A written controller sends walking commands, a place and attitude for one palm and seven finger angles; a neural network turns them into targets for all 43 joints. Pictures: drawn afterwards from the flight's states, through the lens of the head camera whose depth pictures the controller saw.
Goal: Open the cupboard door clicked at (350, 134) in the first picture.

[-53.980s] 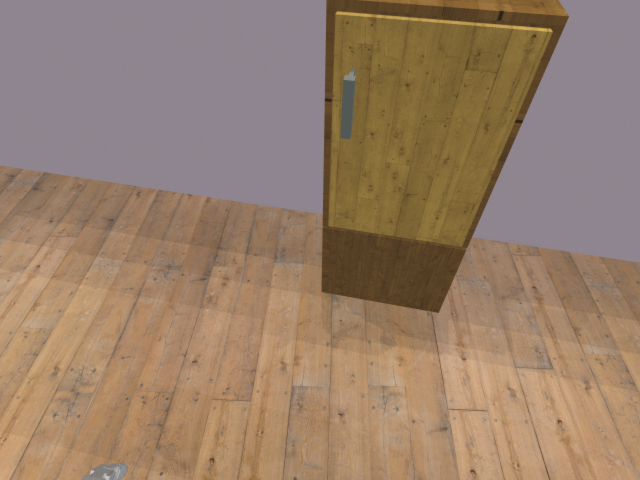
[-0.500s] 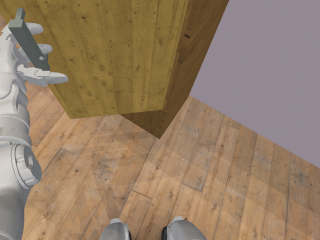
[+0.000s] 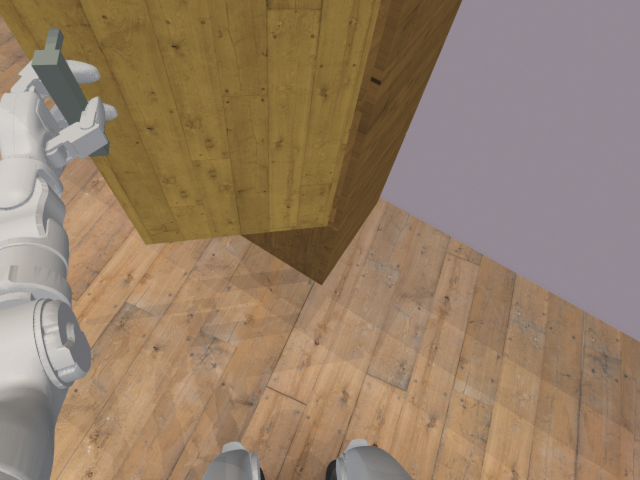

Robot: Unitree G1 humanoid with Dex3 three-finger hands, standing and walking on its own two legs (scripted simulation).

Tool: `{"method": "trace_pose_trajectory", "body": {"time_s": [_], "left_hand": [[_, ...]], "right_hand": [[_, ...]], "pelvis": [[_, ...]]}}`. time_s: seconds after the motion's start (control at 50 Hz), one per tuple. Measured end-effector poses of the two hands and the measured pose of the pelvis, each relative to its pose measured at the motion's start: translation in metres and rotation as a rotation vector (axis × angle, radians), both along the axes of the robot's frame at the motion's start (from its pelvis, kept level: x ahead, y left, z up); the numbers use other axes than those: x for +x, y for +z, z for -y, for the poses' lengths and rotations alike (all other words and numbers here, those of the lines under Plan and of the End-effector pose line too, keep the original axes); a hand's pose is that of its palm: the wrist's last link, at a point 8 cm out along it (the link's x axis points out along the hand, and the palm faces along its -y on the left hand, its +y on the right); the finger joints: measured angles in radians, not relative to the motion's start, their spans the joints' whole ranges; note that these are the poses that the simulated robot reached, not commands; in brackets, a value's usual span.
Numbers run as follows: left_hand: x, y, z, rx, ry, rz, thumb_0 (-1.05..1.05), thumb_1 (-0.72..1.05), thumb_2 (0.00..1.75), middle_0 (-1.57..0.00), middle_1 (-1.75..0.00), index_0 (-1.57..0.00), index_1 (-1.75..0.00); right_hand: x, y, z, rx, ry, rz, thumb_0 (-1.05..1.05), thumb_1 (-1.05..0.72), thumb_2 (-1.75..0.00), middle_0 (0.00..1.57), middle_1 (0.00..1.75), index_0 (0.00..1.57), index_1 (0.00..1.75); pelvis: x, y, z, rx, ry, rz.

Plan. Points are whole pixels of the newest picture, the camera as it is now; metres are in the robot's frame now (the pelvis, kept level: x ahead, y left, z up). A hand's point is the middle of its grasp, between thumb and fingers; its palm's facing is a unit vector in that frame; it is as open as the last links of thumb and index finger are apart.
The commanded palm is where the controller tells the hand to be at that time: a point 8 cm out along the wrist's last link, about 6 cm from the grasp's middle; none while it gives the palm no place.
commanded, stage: close the thumb around the handle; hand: left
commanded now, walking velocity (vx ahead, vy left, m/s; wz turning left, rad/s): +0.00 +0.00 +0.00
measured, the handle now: (78, 96) +0.56 +0.25 +0.10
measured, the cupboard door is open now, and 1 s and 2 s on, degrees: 42 81 82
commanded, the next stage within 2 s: pull the door open along its arc in 0.06 s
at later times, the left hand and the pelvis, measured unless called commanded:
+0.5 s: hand (98, 155) +0.47 +0.21 +0.10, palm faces +0.09 -1.00 +0.00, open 5.9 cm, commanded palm +0.41 +0.26 +0.10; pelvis +0.01 -0.01 +0.01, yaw -1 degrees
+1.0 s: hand (206, 285) +0.31 +0.09 +0.10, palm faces +0.43 -0.90 +0.04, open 6.4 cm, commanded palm +0.25 +0.16 +0.10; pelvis +0.01 -0.03 +0.03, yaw +2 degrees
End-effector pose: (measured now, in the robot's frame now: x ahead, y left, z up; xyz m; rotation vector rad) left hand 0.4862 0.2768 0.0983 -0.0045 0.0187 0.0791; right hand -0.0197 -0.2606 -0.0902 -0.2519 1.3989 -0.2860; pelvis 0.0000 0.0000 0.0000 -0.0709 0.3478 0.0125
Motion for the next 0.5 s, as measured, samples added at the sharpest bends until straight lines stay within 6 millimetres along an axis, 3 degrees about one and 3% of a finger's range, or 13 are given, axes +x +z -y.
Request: {"method": "trace_pose_trajectory", "body": {"time_s": [0.32,0.42,0.5], "left_hand": [[-0.007,0.000,0.003,0.004,0.030,0.000,0.01,0.72,0.81,-0.34,-1.35,-0.36,-1.35],[-0.021,-0.001,0.006,0.007,0.022,0.012,0.00,0.72,0.78,-0.35,-1.35,-0.35,-1.35],[-0.040,-0.002,0.010,0.003,0.009,0.024,0.00,0.71,0.75,-0.35,-1.35,-0.35,-1.35]], "right_hand": [[0.001,-0.003,0.002,0.014,-0.002,0.017,0.00,-0.91,-0.90,0.20,0.29,0.21,0.30],[0.008,-0.003,0.003,0.029,-0.010,0.038,0.00,-0.91,-0.90,0.20,0.29,0.21,0.30],[0.024,-0.001,0.004,0.043,-0.011,0.087,0.00,-0.91,-0.90,0.20,0.29,0.21,0.30]], "pelvis": [[-0.002,0.000,0.004,0.008,-0.006,0.008],[0.002,0.004,0.005,0.014,-0.015,0.023],[0.006,0.008,0.006,0.020,-0.019,0.045]]}}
